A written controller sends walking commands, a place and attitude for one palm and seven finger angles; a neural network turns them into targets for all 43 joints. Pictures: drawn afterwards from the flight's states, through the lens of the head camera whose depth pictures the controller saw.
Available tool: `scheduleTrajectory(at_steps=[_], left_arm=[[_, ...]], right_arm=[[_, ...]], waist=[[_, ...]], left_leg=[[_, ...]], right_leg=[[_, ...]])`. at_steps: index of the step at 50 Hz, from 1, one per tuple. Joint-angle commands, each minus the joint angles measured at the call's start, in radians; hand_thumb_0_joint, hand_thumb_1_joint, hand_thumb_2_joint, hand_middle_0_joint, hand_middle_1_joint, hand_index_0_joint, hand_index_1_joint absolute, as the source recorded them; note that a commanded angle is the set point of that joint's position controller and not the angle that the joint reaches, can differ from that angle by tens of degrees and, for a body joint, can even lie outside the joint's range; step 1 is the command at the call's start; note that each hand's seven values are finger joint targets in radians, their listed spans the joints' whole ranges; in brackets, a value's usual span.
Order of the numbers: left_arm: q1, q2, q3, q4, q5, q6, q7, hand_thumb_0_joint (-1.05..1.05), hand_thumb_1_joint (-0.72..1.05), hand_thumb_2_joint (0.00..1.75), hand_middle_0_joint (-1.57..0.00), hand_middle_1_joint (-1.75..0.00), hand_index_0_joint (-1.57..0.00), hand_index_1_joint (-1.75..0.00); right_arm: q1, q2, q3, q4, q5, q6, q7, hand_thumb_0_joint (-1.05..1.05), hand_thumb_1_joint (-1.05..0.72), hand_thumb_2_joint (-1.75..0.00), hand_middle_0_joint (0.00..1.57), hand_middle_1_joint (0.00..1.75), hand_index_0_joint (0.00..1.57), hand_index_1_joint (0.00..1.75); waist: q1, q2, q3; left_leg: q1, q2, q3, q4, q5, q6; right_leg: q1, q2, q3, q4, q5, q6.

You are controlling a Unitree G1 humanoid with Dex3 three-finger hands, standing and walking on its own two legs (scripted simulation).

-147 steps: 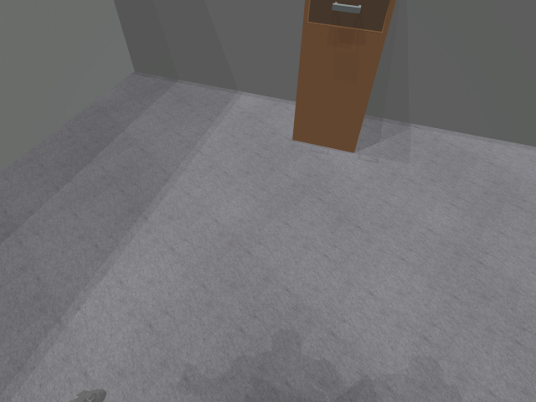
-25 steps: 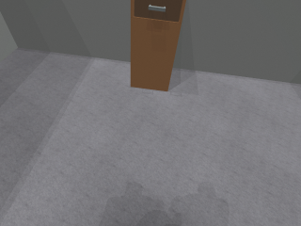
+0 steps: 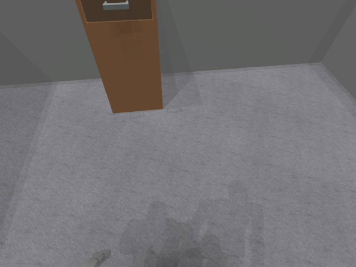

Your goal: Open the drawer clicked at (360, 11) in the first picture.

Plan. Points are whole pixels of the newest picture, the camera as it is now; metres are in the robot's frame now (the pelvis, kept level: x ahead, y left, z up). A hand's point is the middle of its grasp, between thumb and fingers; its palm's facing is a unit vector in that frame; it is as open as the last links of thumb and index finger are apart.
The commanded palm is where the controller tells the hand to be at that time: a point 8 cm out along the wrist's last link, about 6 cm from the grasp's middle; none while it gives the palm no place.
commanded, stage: walk to a spot facing it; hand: left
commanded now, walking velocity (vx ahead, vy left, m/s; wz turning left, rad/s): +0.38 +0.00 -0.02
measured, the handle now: (116, 4) +1.23 +0.30 +0.03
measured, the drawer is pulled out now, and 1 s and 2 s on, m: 0.00 0.00 0.00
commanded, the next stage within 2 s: turn to face it in 0.66 s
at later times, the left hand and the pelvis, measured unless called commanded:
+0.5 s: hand (94, 232) +0.23 +0.23 -0.17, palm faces +0.02 -0.99 -0.14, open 7.4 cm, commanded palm none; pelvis +0.23 +0.05 +0.02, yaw -3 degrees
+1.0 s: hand (136, 139) +0.54 +0.15 -0.16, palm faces -0.09 -0.97 -0.22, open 7.2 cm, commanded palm none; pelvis +0.43 -0.02 +0.01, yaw -6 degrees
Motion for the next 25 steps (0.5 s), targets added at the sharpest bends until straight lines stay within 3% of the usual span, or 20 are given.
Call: scheduleTrajectory(at_steps=[1,3,5,8,11,13,14,15,16,17,18,19,20,22,25], left_arm=[[0.176,0.133,0.030,0.041,0.006,-0.010,0.026,0.00,0.90,0.90,-0.20,-0.30,-0.20,-0.30],[0.164,0.098,0.033,0.033,0.014,-0.017,0.028,0.00,0.90,0.90,-0.20,-0.30,-0.20,-0.30],[0.159,0.125,0.030,0.032,0.008,-0.019,0.022,0.00,0.90,0.90,-0.20,-0.30,-0.20,-0.30],[0.190,0.151,0.030,0.049,0.009,-0.019,0.017,0.00,0.90,0.90,-0.20,-0.30,-0.20,-0.30],[0.207,0.185,0.035,0.058,0.009,-0.013,0.014,0.00,0.90,0.90,-0.20,-0.30,-0.20,-0.30],[0.199,0.193,0.038,0.062,0.007,-0.007,0.013,0.00,0.90,0.90,-0.20,-0.30,-0.20,-0.30],[0.200,0.180,0.037,0.058,0.004,-0.003,0.011,0.00,0.90,0.90,-0.20,-0.30,-0.20,-0.30],[0.228,0.128,0.031,0.042,-0.004,-0.001,0.004,0.00,0.90,0.90,-0.20,-0.30,-0.20,-0.30],[0.218,0.099,0.021,0.011,-0.010,-0.004,-0.004,0.00,0.90,0.90,-0.20,-0.30,-0.20,-0.30],[0.158,0.131,0.027,0.004,-0.002,0.001,0.004,0.00,0.90,0.90,-0.20,-0.30,-0.20,-0.30],[0.111,0.129,0.026,-0.001,-0.003,0.000,-0.003,0.00,0.90,0.90,-0.20,-0.30,-0.20,-0.30],[0.116,0.112,0.028,0.016,0.003,0.004,-0.013,0.00,0.90,0.90,-0.20,-0.30,-0.20,-0.30],[0.140,0.094,0.027,0.030,0.010,0.012,-0.017,0.00,0.90,0.90,-0.20,-0.30,-0.20,-0.30],[0.200,0.067,0.025,0.050,0.012,0.036,-0.016,0.00,0.90,0.90,-0.20,-0.30,-0.20,-0.30],[0.193,0.053,0.028,0.039,0.013,0.054,-0.017,0.00,0.90,0.90,-0.20,-0.30,-0.20,-0.30]], right_arm=[[-0.064,-0.059,-0.017,-0.118,-0.008,-0.017,-0.005,0.00,-0.90,-0.90,0.20,0.30,0.20,0.30],[-0.041,-0.033,-0.024,-0.124,-0.011,-0.005,0.002,0.00,-0.90,-0.90,0.20,0.30,0.20,0.30],[-0.083,-0.038,-0.023,-0.148,-0.009,-0.003,0.014,0.00,-0.90,-0.90,0.20,0.30,0.20,0.30],[-0.189,-0.053,-0.022,-0.190,-0.006,-0.017,0.028,0.00,-0.90,-0.90,0.20,0.30,0.20,0.30],[-0.240,-0.091,-0.022,-0.213,-0.005,-0.029,0.032,0.00,-0.90,-0.90,0.20,0.30,0.20,0.30],[-0.177,-0.124,-0.028,-0.197,-0.007,-0.037,0.025,0.00,-0.90,-0.90,0.20,0.30,0.20,0.30],[-0.076,-0.157,-0.036,-0.164,-0.012,-0.043,0.017,0.00,-0.90,-0.90,0.20,0.30,0.20,0.30],[0.055,-0.258,-0.058,-0.134,-0.028,-0.050,0.004,0.00,-0.90,-0.90,0.20,0.30,0.20,0.30],[0.150,-0.352,-0.074,-0.116,-0.026,-0.046,0.000,0.00,-0.90,-0.90,0.20,0.30,0.20,0.30],[0.108,-0.313,-0.062,-0.108,-0.017,-0.041,-0.015,0.00,-0.90,-0.90,0.20,0.30,0.20,0.30],[0.025,-0.271,-0.050,-0.139,-0.011,-0.042,-0.018,0.00,-0.90,-0.90,0.20,0.30,0.20,0.30],[-0.044,-0.226,-0.037,-0.157,-0.014,-0.050,-0.019,0.00,-0.90,-0.90,0.20,0.30,0.20,0.30],[-0.080,-0.189,-0.027,-0.161,-0.015,-0.059,-0.021,0.00,-0.90,-0.90,0.20,0.30,0.20,0.30],[-0.108,-0.164,-0.019,-0.158,-0.007,-0.070,-0.024,0.00,-0.90,-0.90,0.20,0.30,0.20,0.30],[-0.091,-0.156,-0.023,-0.142,-0.002,-0.075,-0.025,0.00,-0.90,-0.90,0.20,0.30,0.20,0.30]], waist=[[0.048,-0.071,-0.046],[0.021,-0.118,-0.024],[0.023,-0.129,-0.015],[0.053,-0.132,0.004],[0.059,-0.127,0.020],[0.014,-0.062,0.002],[-0.032,0.007,-0.032],[-0.076,0.215,-0.123],[-0.090,0.421,-0.179],[-0.086,0.333,-0.154],[-0.053,0.188,-0.068],[-0.021,0.111,-0.021],[0.012,0.085,-0.005],[0.054,0.120,-0.018],[0.068,0.087,-0.016]], left_leg=[[-0.279,0.064,-0.067,0.032,0.115,-0.016],[-0.222,0.058,-0.049,-0.080,0.148,-0.027],[-0.209,0.047,-0.030,-0.198,0.212,-0.031],[-0.181,0.028,-0.012,-0.370,0.241,-0.022],[-0.123,0.001,0.015,-0.467,0.227,-0.006],[0.035,-0.036,0.050,-0.559,0.229,0.001],[0.198,-0.050,0.048,-0.616,0.214,0.012],[0.390,0.131,-0.215,-0.728,0.141,0.079],[0.468,0.340,-0.535,-0.895,0.115,0.167],[0.402,0.357,-0.571,-0.940,0.028,0.173],[0.316,0.343,-0.505,-0.930,0.031,0.182],[0.243,0.303,-0.385,-0.945,0.047,0.156],[0.182,0.256,-0.280,-0.951,0.122,0.120],[0.135,0.204,-0.130,-0.960,0.240,0.101],[0.173,0.194,-0.043,-0.982,0.317,0.118]], right_leg=[[0.150,-0.288,0.259,-0.368,0.197,-0.110],[0.055,-0.250,0.195,-0.388,0.171,-0.099],[0.043,-0.224,0.162,-0.402,0.118,-0.095],[0.076,-0.227,0.177,-0.393,0.064,-0.087],[0.118,-0.242,0.193,-0.361,0.062,-0.081],[0.090,-0.219,0.169,-0.253,0.118,-0.062],[0.036,-0.168,0.117,-0.084,0.204,-0.039],[-0.106,-0.062,0.042,0.222,0.119,0.015],[-0.270,0.044,0.020,0.537,-0.307,0.043],[-0.326,-0.003,0.142,0.684,-0.279,0.028],[-0.378,-0.058,0.152,0.729,-0.192,0.023],[-0.368,-0.091,0.161,0.714,-0.114,0.032],[-0.319,-0.104,0.159,0.681,-0.058,0.040],[-0.262,-0.106,0.144,0.629,0.000,0.058],[-0.300,-0.119,0.127,0.539,0.053,0.078]])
